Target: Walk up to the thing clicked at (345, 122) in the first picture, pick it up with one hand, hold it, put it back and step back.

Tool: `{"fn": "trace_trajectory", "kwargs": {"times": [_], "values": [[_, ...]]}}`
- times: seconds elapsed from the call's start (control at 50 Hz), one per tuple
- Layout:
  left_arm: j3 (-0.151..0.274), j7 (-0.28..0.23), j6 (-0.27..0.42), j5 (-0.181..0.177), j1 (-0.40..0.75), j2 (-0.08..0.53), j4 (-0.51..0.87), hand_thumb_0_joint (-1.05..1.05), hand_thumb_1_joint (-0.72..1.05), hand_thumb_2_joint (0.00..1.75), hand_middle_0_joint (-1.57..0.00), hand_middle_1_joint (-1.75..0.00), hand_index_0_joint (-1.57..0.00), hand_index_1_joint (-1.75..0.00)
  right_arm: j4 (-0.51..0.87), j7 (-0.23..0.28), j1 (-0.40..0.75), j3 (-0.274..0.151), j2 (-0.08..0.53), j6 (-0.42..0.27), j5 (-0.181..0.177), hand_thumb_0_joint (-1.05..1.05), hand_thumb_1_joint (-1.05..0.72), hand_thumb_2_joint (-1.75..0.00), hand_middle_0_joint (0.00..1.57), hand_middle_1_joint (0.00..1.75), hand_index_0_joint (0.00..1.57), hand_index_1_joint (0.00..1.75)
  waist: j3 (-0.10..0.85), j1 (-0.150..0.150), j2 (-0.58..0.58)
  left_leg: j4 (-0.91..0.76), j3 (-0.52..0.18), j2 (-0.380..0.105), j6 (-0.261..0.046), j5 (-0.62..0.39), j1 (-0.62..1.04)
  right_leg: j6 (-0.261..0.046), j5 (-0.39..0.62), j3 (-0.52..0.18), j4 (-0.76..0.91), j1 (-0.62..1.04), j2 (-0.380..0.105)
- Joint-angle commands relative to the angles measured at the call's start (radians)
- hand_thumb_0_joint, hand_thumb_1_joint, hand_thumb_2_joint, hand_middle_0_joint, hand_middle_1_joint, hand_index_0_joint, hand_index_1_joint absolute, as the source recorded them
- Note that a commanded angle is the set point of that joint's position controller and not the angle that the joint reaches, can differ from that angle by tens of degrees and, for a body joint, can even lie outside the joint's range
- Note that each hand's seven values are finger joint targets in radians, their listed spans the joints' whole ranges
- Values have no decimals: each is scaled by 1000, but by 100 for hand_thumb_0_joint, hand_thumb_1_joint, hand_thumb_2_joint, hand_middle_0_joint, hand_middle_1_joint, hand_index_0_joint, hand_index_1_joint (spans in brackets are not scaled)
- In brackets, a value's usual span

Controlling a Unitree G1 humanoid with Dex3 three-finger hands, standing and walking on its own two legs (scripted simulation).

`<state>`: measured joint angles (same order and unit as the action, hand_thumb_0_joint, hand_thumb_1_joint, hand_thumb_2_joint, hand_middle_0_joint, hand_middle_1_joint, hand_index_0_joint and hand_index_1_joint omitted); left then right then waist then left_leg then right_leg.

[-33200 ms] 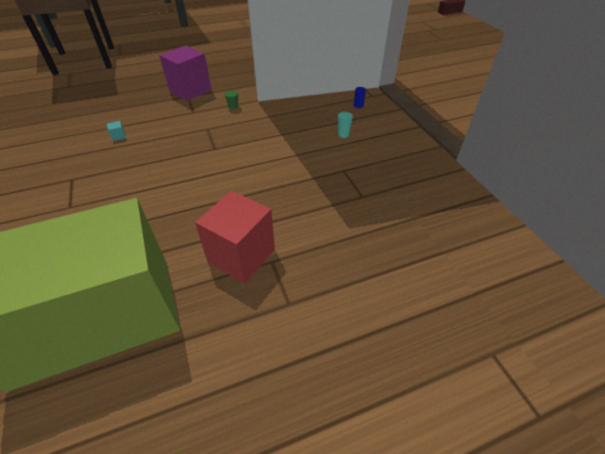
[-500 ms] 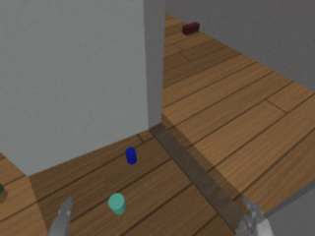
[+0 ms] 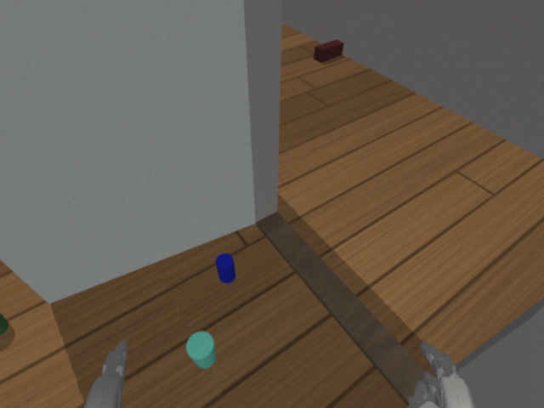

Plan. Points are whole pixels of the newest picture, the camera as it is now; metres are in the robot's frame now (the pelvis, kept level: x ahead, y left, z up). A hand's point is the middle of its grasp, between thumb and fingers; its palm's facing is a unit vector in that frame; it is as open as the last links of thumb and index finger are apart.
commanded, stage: home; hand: left
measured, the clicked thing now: (203, 351) +0.44 +0.23 -0.66
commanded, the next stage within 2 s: stand in 0.78 s
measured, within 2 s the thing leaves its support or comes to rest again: neither
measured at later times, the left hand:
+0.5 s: hand (144, 405) +0.17 +0.19 -0.05, palm faces +0.10 -0.95 -0.28, open 17.5 cm
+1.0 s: hand (145, 400) +0.17 +0.19 -0.05, palm faces +0.10 -0.95 -0.28, open 17.0 cm
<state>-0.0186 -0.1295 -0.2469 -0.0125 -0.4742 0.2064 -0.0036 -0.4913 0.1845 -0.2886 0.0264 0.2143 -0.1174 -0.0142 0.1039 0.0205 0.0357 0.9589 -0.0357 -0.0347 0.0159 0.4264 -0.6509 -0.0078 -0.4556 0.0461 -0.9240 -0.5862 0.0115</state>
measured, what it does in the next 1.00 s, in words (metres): stands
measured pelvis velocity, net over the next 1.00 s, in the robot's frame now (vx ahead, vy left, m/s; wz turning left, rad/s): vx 0.01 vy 0.01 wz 0.00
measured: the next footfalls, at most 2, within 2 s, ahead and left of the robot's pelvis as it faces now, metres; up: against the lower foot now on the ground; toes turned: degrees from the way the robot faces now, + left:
none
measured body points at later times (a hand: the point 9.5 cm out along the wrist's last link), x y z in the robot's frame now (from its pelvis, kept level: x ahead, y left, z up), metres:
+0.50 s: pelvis +0.00 +0.01 +0.00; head +0.02 +0.01 +0.45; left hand +0.16 +0.24 -0.03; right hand +0.16 -0.23 -0.07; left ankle +0.04 +0.13 -0.69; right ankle +0.01 -0.12 -0.69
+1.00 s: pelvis +0.01 +0.01 +0.00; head +0.03 +0.01 +0.45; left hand +0.17 +0.24 -0.03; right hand +0.17 -0.23 -0.07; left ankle +0.04 +0.13 -0.69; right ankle +0.01 -0.12 -0.69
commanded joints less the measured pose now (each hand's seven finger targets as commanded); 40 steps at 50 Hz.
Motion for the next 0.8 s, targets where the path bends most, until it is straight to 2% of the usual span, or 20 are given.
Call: {"fn": "trace_trajectory", "kwargs": {"times": [0.0,0.02,0.04,0.1,0.16,0.18,0.2,0.22,0.26,0.28,0.3,0.38,0.42,0.44,0.46,0.6,0.62,0.7,0.74,0.78], "values": [[65,-12,59,8,34,104,170,0,-58,4,-5,-5,-5,-5,163,8,75,-44,113,-64,6,0,-90,-90,20,30,20,30,59,5,-22,-154,36,28,-32,-72,91,5,93,-7,192,0,11],[53,-8,58,9,22,89,154,0,-59,3,-5,-5,-5,-5,157,7,73,-40,105,-64,5,0,-90,-90,20,30,20,30,46,5,-29,-159,36,27,-32,-53,86,4,73,-5,197,-13,14],[68,-11,63,8,41,109,194,0,-58,4,-5,-5,-5,-5,168,9,73,-49,118,-66,5,0,-90,-90,20,30,20,30,70,5,-13,-160,35,26,-32,-61,98,2,79,-7,195,-1,11],[71,-12,63,8,31,111,191,0,-58,4,-5,-5,-5,-5,166,9,74,-48,117,-67,3,0,-90,-90,20,30,20,30,65,-6,-17,-160,36,28,-30,-69,97,1,82,-6,194,4,11],[50,-10,64,6,38,96,202,0,-57,5,-5,-5,-5,-5,163,7,71,-46,115,-68,5,0,-90,-90,20,30,20,30,76,5,-13,-157,32,26,-30,-92,109,1,110,-3,186,9,13],[65,-12,62,7,28,102,181,0,-57,5,-5,-5,-5,-5,162,7,70,-51,121,-69,4,0,-90,-90,20,30,20,30,86,6,-20,-160,30,23,-31,-89,111,-1,104,-1,183,4,16],[58,-12,65,7,42,102,197,0,-56,5,-5,-5,-5,-5,162,8,75,-45,112,-70,4,0,-90,-90,20,30,20,30,65,1,-12,-160,32,27,-30,-72,98,0,88,-4,190,2,12],[68,-14,65,8,40,108,194,0,-57,4,-5,-5,-5,-5,159,8,69,-47,116,-68,5,0,-90,-90,20,30,20,30,84,4,-8,-160,30,24,-30,-82,111,-1,96,-3,185,4,15],[52,-13,65,8,43,96,197,0,-56,5,-5,-5,-5,-5,159,6,75,-49,122,-71,5,0,-90,-90,20,30,20,30,68,1,1,-179,21,20,-27,-53,103,-6,66,6,177,-8,19],[68,-13,67,8,51,111,202,0,-55,5,-5,-6,-5,-6,157,6,72,-47,118,-70,5,0,-90,-90,20,30,20,30,73,-1,9,-178,21,20,-27,-51,105,-6,64,6,177,-9,19],[56,-13,65,8,31,99,195,0,-58,4,-5,-5,-5,-5,161,9,74,-50,120,-71,5,0,-90,-90,20,30,20,30,78,-1,3,-173,24,21,-27,-70,111,-5,81,5,181,-4,18],[60,-13,65,10,27,102,204,0,-57,5,-5,-5,-5,-5,158,10,65,-51,119,-74,7,0,-90,-90,20,30,20,30,116,-3,-3,-160,23,20,-25,-136,132,-4,142,7,167,20,20],[61,-15,62,9,25,102,197,0,-56,5,-5,-6,-5,-5,157,8,66,-50,117,-73,7,0,-90,-90,20,30,20,30,93,-4,-9,-160,26,21,-27,-133,123,-3,143,5,169,13,19],[61,-14,62,11,22,103,198,0,-56,5,-5,-5,-5,-5,156,10,66,-49,114,-72,7,0,-90,-90,20,30,20,30,110,-1,-3,-150,28,22,-27,-156,128,-2,167,2,169,22,17],[55,-14,61,8,34,97,186,0,-56,5,-5,-6,-5,-6,154,8,68,-49,118,-71,6,0,-90,-90,20,30,20,30,83,4,-15,-157,24,21,-28,-134,114,-2,147,6,170,11,19],[60,-15,65,10,27,97,190,0,-57,5,-5,-5,-5,-5,156,5,70,-51,119,-70,6,0,-90,-90,20,30,20,30,83,-7,3,-179,15,16,-21,-110,120,-7,111,17,161,7,24],[63,-15,65,11,18,102,202,0,-56,5,-5,-5,-5,-5,157,5,60,-52,118,-69,7,0,-90,-90,20,30,20,30,109,-5,6,-167,19,18,-22,-152,135,-6,152,13,160,21,23],[65,-15,61,11,6,101,187,0,-58,4,-5,-5,-5,-5,152,7,51,-54,119,-66,9,0,-90,-90,20,30,20,30,118,2,-4,-146,23,19,-24,-213,139,-2,219,10,156,38,20],[58,-12,59,10,16,92,181,0,-55,5,-5,-6,-5,-6,147,5,49,-50,114,-64,9,0,-90,-90,20,30,20,30,108,5,-14,-148,27,19,-26,-206,137,-2,216,6,160,32,19],[60,-12,58,8,36,96,193,0,-55,6,-5,-6,-5,-6,152,5,61,-52,122,-65,7,0,-90,-90,20,30,20,30,83,1,-10,-163,22,16,-25,-159,129,-4,163,8,164,16,19]]}}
